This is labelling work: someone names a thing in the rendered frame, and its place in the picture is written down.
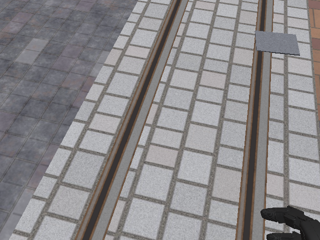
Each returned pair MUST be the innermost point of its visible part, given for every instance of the robot right hand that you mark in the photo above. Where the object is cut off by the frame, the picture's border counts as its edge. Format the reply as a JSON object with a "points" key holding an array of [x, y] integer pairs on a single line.
{"points": [[294, 218]]}

